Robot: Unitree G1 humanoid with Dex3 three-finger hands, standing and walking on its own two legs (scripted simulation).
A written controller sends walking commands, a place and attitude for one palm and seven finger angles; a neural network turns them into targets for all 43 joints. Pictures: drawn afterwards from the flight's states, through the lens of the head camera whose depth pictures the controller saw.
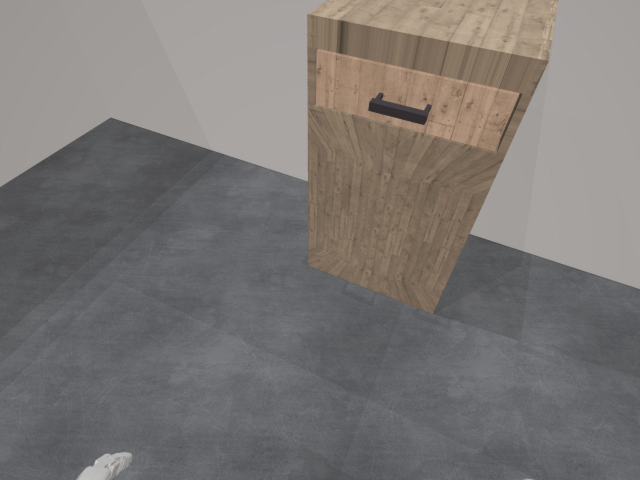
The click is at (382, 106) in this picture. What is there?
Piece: drawer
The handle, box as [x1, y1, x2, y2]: [368, 93, 431, 124]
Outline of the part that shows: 369,102 368,110 424,124 431,105 427,104 424,110 420,110 380,99 383,93 379,93 375,98 372,98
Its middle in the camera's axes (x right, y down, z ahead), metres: +0.18 -0.30 +0.89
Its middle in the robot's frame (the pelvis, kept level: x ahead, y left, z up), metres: +0.89 -0.14 +0.02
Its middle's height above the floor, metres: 0.79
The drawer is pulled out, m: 0.00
